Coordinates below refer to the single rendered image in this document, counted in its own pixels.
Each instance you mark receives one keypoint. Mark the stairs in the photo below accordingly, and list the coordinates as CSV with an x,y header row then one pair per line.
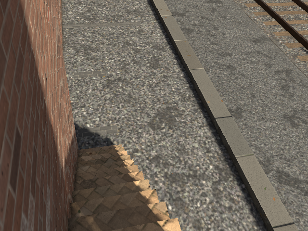
x,y
110,194

